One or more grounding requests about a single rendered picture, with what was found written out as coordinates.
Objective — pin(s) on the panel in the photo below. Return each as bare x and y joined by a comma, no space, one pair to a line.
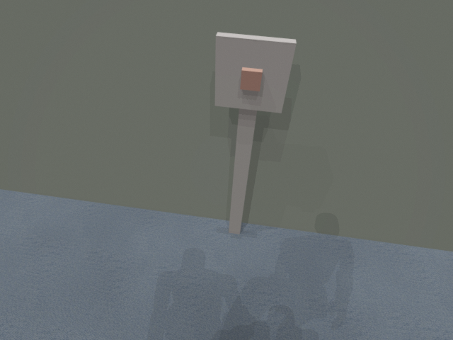
274,56

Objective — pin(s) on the button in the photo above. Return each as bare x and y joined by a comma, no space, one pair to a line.
251,79

